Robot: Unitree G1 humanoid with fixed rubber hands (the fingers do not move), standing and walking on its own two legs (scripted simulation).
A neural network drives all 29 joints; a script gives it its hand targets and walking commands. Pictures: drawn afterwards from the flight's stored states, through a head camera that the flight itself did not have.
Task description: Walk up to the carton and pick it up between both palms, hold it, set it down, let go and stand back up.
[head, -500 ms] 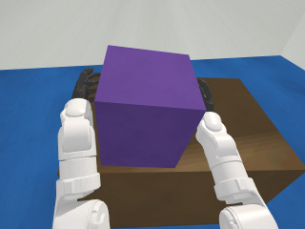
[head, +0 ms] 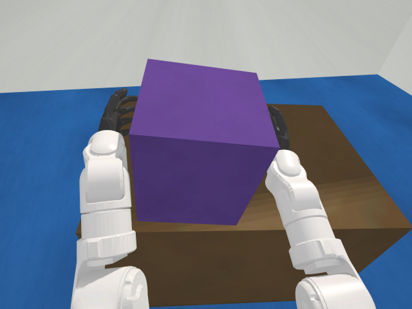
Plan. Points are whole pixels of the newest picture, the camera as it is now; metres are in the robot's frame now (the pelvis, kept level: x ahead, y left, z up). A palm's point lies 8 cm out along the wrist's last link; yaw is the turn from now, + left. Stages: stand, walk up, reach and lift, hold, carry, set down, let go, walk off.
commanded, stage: hold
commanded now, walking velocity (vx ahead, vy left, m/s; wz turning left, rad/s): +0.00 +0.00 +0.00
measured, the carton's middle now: (195, 148) +0.39 +0.01 +0.14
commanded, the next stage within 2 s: none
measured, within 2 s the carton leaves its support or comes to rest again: neither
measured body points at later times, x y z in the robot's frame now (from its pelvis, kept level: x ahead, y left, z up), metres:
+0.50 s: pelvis -0.01 +0.00 +0.00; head -0.04 +0.03 +0.45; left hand +0.37 +0.16 +0.20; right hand +0.36 -0.15 +0.17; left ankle +0.00 +0.12 -0.75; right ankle +0.05 -0.11 -0.75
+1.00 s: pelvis +0.00 +0.00 +0.00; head -0.03 +0.03 +0.45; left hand +0.37 +0.16 +0.20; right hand +0.37 -0.14 +0.17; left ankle +0.00 +0.12 -0.75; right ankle +0.05 -0.11 -0.75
